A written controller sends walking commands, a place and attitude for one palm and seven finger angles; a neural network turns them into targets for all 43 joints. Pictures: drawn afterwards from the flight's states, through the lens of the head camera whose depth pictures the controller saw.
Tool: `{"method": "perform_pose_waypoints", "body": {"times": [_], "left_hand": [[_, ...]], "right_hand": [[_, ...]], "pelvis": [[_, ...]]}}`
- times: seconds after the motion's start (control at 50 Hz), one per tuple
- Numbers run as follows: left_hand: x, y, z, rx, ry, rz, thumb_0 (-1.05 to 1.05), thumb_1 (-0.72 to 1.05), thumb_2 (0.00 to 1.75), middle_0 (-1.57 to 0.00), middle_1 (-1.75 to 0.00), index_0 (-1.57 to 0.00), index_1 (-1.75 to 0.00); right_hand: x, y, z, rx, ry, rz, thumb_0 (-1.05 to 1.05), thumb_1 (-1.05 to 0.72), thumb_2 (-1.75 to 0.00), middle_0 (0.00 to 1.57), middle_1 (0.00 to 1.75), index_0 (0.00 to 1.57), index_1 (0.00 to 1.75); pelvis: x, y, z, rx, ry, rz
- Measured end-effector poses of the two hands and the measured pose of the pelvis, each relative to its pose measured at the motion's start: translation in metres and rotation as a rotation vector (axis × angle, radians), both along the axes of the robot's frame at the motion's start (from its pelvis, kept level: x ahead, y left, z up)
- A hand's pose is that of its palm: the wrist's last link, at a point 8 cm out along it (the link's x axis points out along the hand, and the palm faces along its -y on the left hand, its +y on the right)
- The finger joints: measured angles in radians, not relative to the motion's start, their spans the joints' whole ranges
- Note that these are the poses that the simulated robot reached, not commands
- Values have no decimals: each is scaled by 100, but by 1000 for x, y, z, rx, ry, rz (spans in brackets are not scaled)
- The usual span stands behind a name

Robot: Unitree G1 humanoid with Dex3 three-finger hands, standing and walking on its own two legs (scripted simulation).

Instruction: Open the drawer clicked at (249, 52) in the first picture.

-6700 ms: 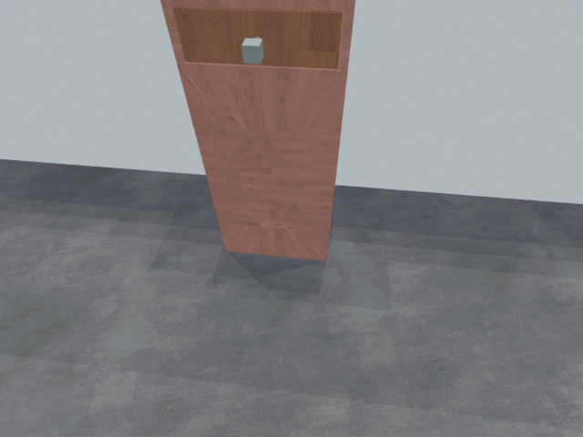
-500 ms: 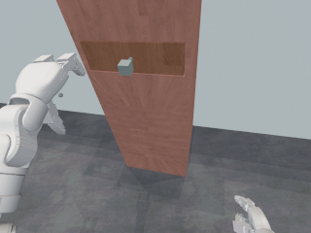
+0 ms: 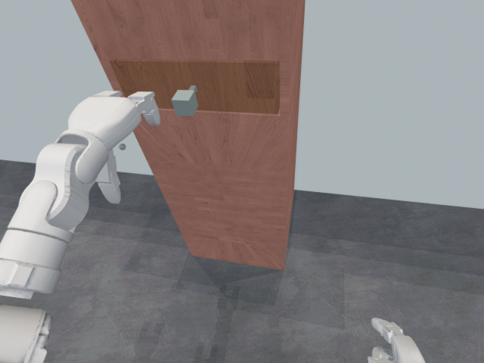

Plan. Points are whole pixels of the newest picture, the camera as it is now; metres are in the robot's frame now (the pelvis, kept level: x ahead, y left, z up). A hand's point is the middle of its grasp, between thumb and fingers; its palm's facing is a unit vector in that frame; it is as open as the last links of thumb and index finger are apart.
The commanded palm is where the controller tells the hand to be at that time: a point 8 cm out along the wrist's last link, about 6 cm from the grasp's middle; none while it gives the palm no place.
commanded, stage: move the hooked fingers above the handle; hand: left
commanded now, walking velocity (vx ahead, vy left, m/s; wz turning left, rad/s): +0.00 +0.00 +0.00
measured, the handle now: (188, 97) +0.61 +0.19 +0.12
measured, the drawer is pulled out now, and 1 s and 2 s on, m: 0.00 0.00 0.00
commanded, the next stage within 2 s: none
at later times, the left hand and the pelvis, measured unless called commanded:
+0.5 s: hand (169, 131) +0.44 +0.18 +0.16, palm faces -0.11 +0.04 -0.99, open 13.8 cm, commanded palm +0.45 +0.21 +0.25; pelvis +0.03 +0.01 +0.00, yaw -1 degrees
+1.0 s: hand (188, 101) +0.52 +0.16 +0.17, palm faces -0.11 +0.01 -0.99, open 13.8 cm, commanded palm +0.54 +0.20 +0.25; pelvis +0.05 +0.01 -0.01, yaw -1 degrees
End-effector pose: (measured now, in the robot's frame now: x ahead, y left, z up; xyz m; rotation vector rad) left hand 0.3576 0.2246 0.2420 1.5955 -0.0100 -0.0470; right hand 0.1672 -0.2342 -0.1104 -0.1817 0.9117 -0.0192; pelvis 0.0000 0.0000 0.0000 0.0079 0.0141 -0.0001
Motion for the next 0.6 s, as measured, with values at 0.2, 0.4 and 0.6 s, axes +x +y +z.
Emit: {"method": "perform_pose_waypoints", "body": {"times": [0.2,0.4,0.6], "left_hand": [[35,-28,16,-81,-144,-187,0,-49,31,-33,-120,-33,-120],[69,6,1,29,1,89,-1,-49,31,-32,-120,-32,-120],[91,-68,-6,-74,-52,-295,0,-49,31,-33,-120,-33,-120]], "right_hand": [[-16,-7,-4,-18,44,-80,1,-91,-90,20,30,20,29],[-18,-7,-15,1,139,-86,1,-91,-90,20,30,20,29],[4,-5,-3,-37,52,-121,1,-91,-90,20,30,20,29]], "pelvis": [[12,3,0,2,26,-28],[22,6,-1,1,69,-15],[33,8,-2,0,77,-23]]}}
